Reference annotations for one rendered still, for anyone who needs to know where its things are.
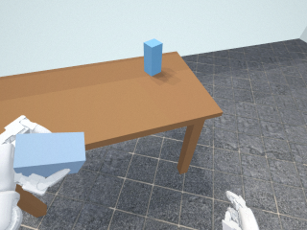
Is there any robot right hand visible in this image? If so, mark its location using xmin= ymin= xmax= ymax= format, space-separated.
xmin=222 ymin=191 xmax=259 ymax=230

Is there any robot left hand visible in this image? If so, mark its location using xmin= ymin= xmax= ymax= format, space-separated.
xmin=0 ymin=115 xmax=71 ymax=196

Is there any table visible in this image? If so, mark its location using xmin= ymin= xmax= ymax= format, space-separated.
xmin=0 ymin=51 xmax=223 ymax=218

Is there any robot left forearm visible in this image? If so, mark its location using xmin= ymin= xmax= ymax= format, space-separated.
xmin=0 ymin=191 xmax=23 ymax=230

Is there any sponge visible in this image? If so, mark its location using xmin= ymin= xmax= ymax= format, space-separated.
xmin=13 ymin=132 xmax=86 ymax=177

